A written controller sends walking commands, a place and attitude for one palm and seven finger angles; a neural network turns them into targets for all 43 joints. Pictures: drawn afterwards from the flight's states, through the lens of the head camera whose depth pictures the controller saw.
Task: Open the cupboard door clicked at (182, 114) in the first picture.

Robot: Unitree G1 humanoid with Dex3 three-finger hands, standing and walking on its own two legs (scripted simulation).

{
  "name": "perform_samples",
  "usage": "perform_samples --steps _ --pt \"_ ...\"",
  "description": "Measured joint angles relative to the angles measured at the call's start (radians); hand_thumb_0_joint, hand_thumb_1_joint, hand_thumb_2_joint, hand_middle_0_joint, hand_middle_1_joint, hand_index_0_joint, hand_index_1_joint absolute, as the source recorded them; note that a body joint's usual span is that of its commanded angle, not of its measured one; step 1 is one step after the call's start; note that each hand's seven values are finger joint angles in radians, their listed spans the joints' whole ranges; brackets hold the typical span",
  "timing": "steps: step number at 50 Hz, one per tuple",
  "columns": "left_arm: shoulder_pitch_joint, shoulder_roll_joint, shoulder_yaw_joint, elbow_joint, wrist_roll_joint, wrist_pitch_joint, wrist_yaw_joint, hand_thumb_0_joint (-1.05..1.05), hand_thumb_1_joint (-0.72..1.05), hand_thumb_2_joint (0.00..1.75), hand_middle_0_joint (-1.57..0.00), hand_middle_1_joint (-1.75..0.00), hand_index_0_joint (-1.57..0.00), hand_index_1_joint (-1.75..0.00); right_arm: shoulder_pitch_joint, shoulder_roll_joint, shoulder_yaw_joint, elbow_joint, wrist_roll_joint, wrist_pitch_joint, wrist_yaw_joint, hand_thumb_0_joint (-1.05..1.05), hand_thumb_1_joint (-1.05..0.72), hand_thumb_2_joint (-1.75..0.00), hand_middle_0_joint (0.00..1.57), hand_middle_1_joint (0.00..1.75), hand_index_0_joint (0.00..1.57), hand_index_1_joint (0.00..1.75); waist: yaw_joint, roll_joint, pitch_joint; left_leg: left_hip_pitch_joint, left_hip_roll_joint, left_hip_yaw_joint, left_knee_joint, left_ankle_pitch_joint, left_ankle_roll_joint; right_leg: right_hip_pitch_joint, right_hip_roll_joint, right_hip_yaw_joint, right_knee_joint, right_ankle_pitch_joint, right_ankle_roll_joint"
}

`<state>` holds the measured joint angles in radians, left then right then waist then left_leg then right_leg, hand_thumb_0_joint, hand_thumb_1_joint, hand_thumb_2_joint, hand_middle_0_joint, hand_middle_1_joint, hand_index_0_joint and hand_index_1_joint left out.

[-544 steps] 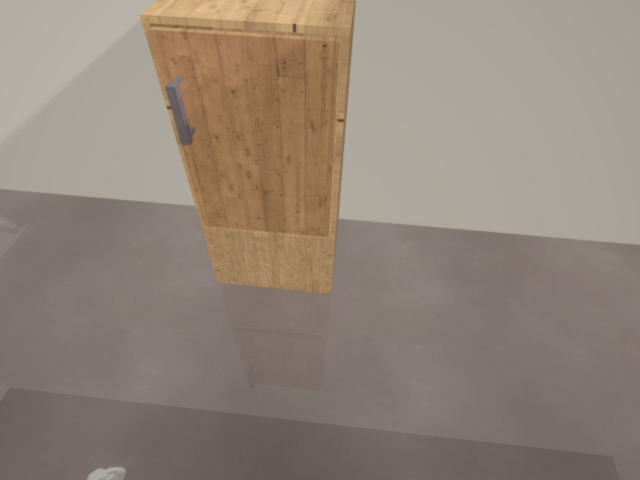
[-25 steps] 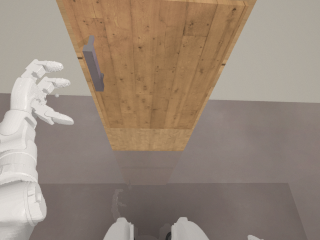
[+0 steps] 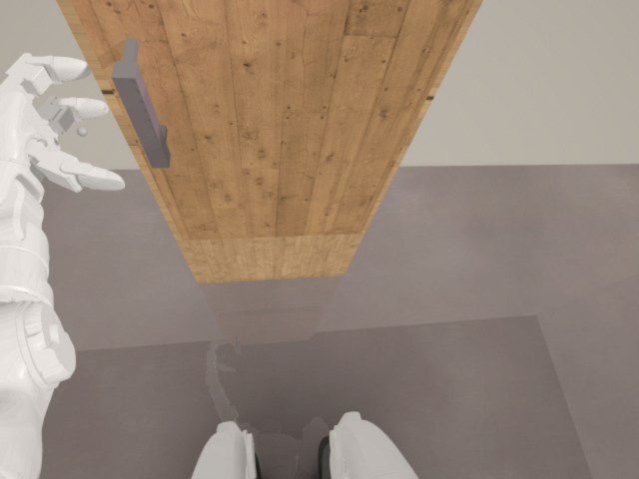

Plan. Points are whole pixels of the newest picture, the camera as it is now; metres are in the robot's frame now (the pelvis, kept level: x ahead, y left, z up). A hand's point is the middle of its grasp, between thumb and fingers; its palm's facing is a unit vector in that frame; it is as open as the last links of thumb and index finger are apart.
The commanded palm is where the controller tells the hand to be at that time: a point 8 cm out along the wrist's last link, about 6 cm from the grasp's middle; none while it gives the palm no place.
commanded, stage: move the hooked fingers beside the handle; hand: left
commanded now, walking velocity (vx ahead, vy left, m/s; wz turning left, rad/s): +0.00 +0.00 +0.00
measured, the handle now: (147, 108) +0.55 +0.17 +0.07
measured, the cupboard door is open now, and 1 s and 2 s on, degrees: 0 0 0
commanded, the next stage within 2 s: slide the fingers in behind the handle in 0.76 s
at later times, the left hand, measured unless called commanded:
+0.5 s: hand (74, 147) +0.48 +0.24 +0.07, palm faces +0.00 -1.00 +0.01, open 14.0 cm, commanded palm +0.47 +0.27 +0.07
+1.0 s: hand (87, 145) +0.48 +0.22 +0.08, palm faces +0.00 -1.00 +0.00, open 14.0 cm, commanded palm +0.47 +0.26 +0.07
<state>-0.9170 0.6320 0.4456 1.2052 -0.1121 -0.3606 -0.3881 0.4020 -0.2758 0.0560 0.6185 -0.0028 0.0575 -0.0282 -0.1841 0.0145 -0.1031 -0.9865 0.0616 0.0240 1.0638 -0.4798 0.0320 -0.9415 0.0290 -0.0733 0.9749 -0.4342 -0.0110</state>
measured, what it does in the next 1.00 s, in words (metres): stands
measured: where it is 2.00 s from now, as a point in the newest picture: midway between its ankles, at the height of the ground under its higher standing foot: outside the picture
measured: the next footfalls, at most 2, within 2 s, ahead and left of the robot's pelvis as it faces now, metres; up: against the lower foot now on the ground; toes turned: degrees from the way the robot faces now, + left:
none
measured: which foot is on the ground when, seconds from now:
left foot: down 0.00-1.00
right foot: down 0.00-1.00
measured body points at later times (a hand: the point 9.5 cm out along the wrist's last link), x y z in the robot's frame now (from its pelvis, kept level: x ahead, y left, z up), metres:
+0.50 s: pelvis +0.01 +0.00 +0.01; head +0.13 +0.04 +0.44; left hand +0.48 +0.29 +0.08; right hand +0.04 -0.26 -0.10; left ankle +0.01 +0.09 -0.67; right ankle +0.01 -0.12 -0.67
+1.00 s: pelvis -0.01 +0.00 +0.00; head +0.12 +0.03 +0.43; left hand +0.48 +0.28 +0.08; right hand +0.01 -0.27 -0.11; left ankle +0.01 +0.09 -0.67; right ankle +0.01 -0.12 -0.67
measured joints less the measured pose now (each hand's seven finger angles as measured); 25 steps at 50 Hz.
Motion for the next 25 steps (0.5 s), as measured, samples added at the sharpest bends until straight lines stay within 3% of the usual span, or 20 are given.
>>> perform_samples --steps 13,20,25 --pt "0.100 -0.030 0.037 -0.089 -0.008 -0.010 0.008 -0.01 -0.50 0.30 -0.30 -1.20 -0.30 -1.20 0.017 0.013 -0.005 -0.028 -0.002 0.035 0.017 0.01 -0.90 -0.90 0.20 0.30 0.20 0.30 0.010 0.002 -0.004 0.029 0.006 0.016 -0.022 -0.007 0.005 0.024 0.007 0.017 -0.027 0.003 0.007" --pt "0.116 -0.068 -0.014 -0.104 -0.034 -0.019 0.003 -0.01 -0.50 0.30 -0.30 -1.20 -0.30 -1.20 -0.004 0.016 -0.011 -0.010 0.003 0.037 0.017 0.01 -0.90 -0.90 0.20 0.30 0.20 0.30 0.035 -0.001 -0.015 0.056 -0.002 0.002 -0.032 -0.005 0.004 0.060 0.001 0.004 -0.042 0.001 0.007" --pt "0.110 -0.080 -0.030 -0.084 -0.027 -0.021 0.010 -0.01 -0.50 0.30 -0.30 -1.20 -0.30 -1.20 -0.030 0.010 -0.012 -0.016 0.003 0.032 0.014 0.01 -0.90 -0.90 0.20 0.30 0.20 0.30 0.036 -0.003 -0.020 0.056 -0.005 -0.002 -0.025 -0.005 0.004 0.062 -0.002 -0.001 -0.034 -0.001 0.006"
